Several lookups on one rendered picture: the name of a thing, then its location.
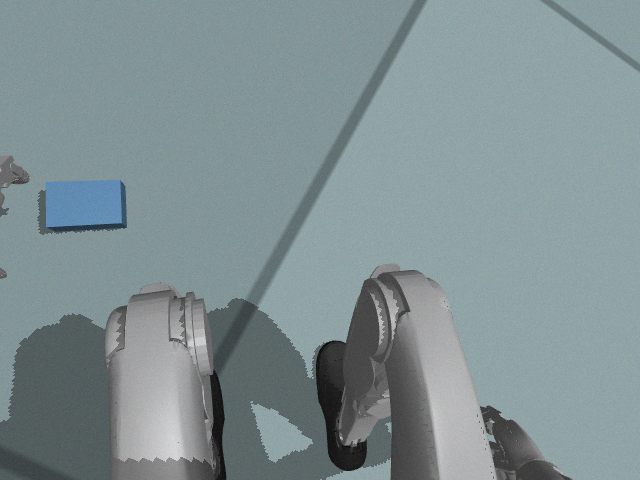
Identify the right robot arm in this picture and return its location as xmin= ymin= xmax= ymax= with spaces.
xmin=516 ymin=460 xmax=572 ymax=480

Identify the right robot hand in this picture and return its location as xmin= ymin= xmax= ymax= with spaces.
xmin=480 ymin=406 xmax=546 ymax=480

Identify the right robot foot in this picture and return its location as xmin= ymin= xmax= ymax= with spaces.
xmin=316 ymin=341 xmax=367 ymax=471

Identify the left robot hand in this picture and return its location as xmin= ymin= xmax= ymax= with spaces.
xmin=0 ymin=155 xmax=30 ymax=279

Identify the small box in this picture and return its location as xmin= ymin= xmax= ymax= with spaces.
xmin=46 ymin=180 xmax=127 ymax=232

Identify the left robot foot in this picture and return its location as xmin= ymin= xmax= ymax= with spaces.
xmin=210 ymin=369 xmax=226 ymax=480

